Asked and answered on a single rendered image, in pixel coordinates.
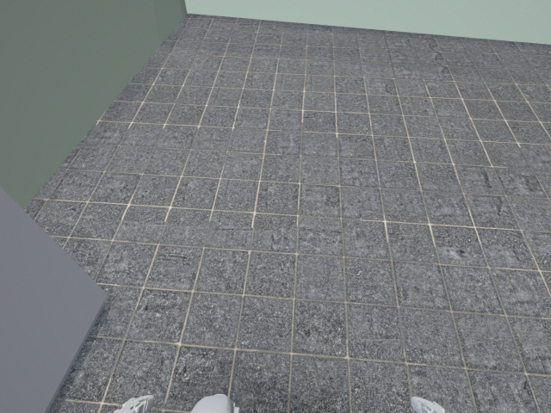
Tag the robot left hand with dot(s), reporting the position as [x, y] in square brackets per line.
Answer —
[137, 405]

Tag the robot left thigh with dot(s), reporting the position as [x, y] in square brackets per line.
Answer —
[215, 404]

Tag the fridge door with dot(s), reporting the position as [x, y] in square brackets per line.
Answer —
[47, 305]

